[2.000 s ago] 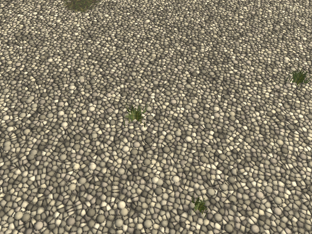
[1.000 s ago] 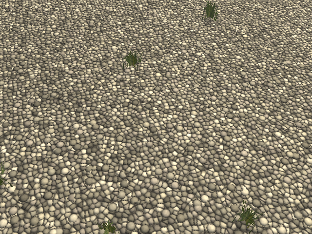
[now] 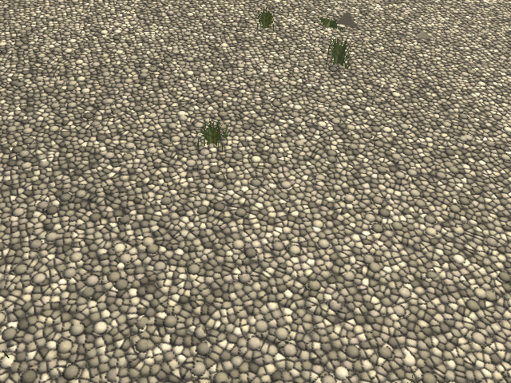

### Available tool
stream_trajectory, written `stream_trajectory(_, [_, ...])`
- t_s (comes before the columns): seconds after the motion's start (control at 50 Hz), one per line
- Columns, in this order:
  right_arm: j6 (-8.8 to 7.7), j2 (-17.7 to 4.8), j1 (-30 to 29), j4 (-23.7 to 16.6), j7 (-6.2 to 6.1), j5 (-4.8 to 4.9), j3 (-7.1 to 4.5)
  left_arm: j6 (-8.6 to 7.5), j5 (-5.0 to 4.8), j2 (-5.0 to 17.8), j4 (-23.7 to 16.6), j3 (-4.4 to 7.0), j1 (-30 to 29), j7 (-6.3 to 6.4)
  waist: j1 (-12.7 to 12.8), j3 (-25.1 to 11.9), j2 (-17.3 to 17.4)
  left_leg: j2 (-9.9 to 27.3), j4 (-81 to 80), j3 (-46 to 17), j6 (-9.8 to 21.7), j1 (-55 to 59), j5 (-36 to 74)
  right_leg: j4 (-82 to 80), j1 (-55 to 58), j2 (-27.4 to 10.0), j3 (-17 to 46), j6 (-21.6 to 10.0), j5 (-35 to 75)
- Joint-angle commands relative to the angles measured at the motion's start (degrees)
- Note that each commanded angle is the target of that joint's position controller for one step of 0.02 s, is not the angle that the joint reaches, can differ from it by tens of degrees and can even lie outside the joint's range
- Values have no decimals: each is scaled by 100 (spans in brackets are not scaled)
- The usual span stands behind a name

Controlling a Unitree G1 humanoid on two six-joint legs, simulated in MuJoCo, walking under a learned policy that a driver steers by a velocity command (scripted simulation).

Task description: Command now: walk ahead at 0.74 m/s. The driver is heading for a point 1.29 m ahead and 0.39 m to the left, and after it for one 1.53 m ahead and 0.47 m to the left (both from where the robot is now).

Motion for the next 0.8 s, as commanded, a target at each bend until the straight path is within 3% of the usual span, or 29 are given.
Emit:
stream_trajectory(0.02, [-19, -620, 559, -154, 94, -97, -24, -337, 76, 294, -945, -25, -1054, -73, -208, 670, 528, 1943, -2364, -3296, 1008, 1930, -1493, 1185, -3780, -618, 72, -217, 899])
stream_trajectory(0.04, [24, -449, 528, -164, 105, -118, 40, -306, 161, 334, -950, 14, -1052, -113, -132, 690, 538, 1635, -2430, -2714, 828, 1651, -947, 856, -3470, -727, -5, -163, 1218])
stream_trajectory(0.06, [54, -382, 622, -125, 89, -110, 82, -250, 162, 277, -932, 10, -986, -164, -96, 700, 771, 1470, -2525, -2341, 761, 1464, -599, 675, -3266, -748, -114, -68, 1444])
stream_trajectory(0.12, [79, -407, 972, -2, -38, -58, 106, -135, 186, 175, -1124, -19, -1386, -173, -161, 951, 591, 1263, -2888, -1606, 815, 1185, 442, 29, -3337, -658, -424, 243, 2020])
stream_trajectory(0.16, [86, -450, 1033, 0, -141, -51, 117, -164, 166, 80, -1388, -73, -1955, -195, -242, 1103, 526, 1130, -3150, -1126, 777, 844, 1145, -916, -2971, -517, -678, 352, 2549])
stream_trajectory(0.2, [78, -490, 1263, 47, -207, -13, 120, -215, 121, -31, -1595, -126, -2429, -272, -350, 1184, 598, 1140, -3419, -821, 748, 782, 1642, -1703, -2499, -375, -864, 339, 3015])
stream_trajectory(0.26, [113, -502, 1484, 101, -236, 67, 111, -273, 77, 25, -1837, -117, -2872, -396, -334, 1250, 599, 1272, -3360, -601, 693, 1244, 2266, -2608, -2059, -214, -823, 204, 3134])
stream_trajectory(0.3, [178, -635, 1441, 92, -250, 67, 61, -303, 80, 188, -2007, -57, -2955, -431, -140, 1089, 753, 1412, -2890, -664, 677, 1657, 3771, -2951, -1634, 15, -811, 126, 2747])
stream_trajectory(0.34, [265, -923, 1364, 86, -265, -63, -33, -266, 46, 593, -1999, 106, -2361, -338, 334, 392, 1197, 1573, -1864, -814, 590, 2076, 6274, -2890, -571, 337, -825, 19, 2155])
stream_trajectory(0.36, [345, -1040, 1253, 87, -254, -173, -67, -217, -23, 906, -1788, 259, -1361, -237, 879, -255, 1444, 1549, -719, -807, 532, 1969, 7192, -2762, 595, 474, -873, -113, 1747])
stream_trajectory(0.38, [389, -1039, 911, -37, -252, -251, -52, -143, -70, 1120, -1375, 384, 188, -114, 1677, -964, 1442, 1343, 1004, -739, 352, 644, 6499, -2557, 2685, 35, -518, -254, 1556])
stream_trajectory(0.4, [291, -184, 1286, -333, -229, -345, 125, -101, 132, 1641, -1113, 498, 1163, -13, 1389, -2167, 19, 554, 3228, -800, 240, -1375, 2775, -2500, 5002, -1529, 1674, -562, -546])
stream_trajectory(0.42, [106, 310, 1872, -312, -160, 113, 255, -177, 243, 1474, -1055, 441, 1214, -121, 973, -3302, -1742, -37, 4650, -1429, 188, -2421, -419, -4041, 5637, -2398, 4480, -1160, -3164])
stream_trajectory(0.44, [45, -452, 975, -538, -188, 420, 31, -199, 240, 886, -1013, 334, 757, -109, 1060, -1950, -1401, 281, 5076, -1392, 274, -3043, -170, -4736, 4678, -2140, 4193, -746, -3133])
stream_trajectory(0.46, [47, -541, 327, -728, -206, 443, -10, -215, 233, 646, -947, 285, 461, -90, 1002, -1018, -799, 500, 5103, -1159, 272, -3269, 181, -4629, 3791, -2031, 3063, -540, -1987])
stream_trajectory(0.48, [75, -404, 82, -782, -219, 332, -1, -252, 293, 585, -837, 282, 132, -107, 719, -552, 10, 767, 4832, -1116, 264, -2965, 467, -4705, 2767, -1881, 2251, -487, -768])
stream_trajectory(0.5, [171, -315, 99, -781, -206, 229, -49, -296, 394, 381, -744, 247, -136, -118, 423, -279, 59, 1002, 4580, -1145, 251, -2590, 700, -4764, 1989, -1659, 1537, -446, -78])
stream_trajectory(0.52, [313, -117, 346, -777, -156, 244, -49, -304, 442, 195, -642, 210, -349, -120, 149, -122, -195, 1162, 4527, -1162, 213, -2294, 741, -4895, 1482, -1583, 1046, -448, 144])
stream_trajectory(0.56, [575, 67, 269, -907, -135, 278, -51, -303, 280, 102, -537, 210, -728, -145, -74, 417, -364, 1373, 4376, -1052, 144, -2375, 442, -5258, 779, -1558, 174, -382, 537])
stream_trajectory(0.58, [655, 51, 115, -1012, -143, 234, -55, -316, 263, 196, -522, 234, -823, -140, -126, 640, -296, 1400, 4343, -996, 104, -2530, 600, -5398, 547, -1542, -161, -359, 779])
stream_trajectory(0.66, [673, -189, -535, -1402, -76, 116, -73, -349, 382, 563, -604, 287, -877, -26, -167, 991, 33, 1303, 3288, -715, -28, -2858, 2099, -5645, 448, -1198, -1376, -372, 1507])
stream_trajectory(0.74, [533, -309, -1444, -1742, 193, 119, -53, -268, 303, 1074, -605, 377, -363, 54, 189, 1131, 562, 1051, 1645, -71, 226, -2806, 2914, -5608, 1567, -1243, -2034, -183, 2303])
stream_trajectory(0.78, [501, -517, -1453, -1856, 285, 154, -139, -146, 296, 1404, -670, 444, -326, 69, 67, 867, 313, 601, 1248, 472, 391, -2320, 2660, -5000, 2270, -1317, -2218, -86, 4926])
stream_trajectory(0.8, [532, -715, -1168, -1849, 284, 204, -230, -52, 258, 1575, -717, 490, -318, 80, -144, 571, 56, 301, 1318, 711, 483, -1956, 2204, -4378, 2633, -1375, -2252, -59, 6585])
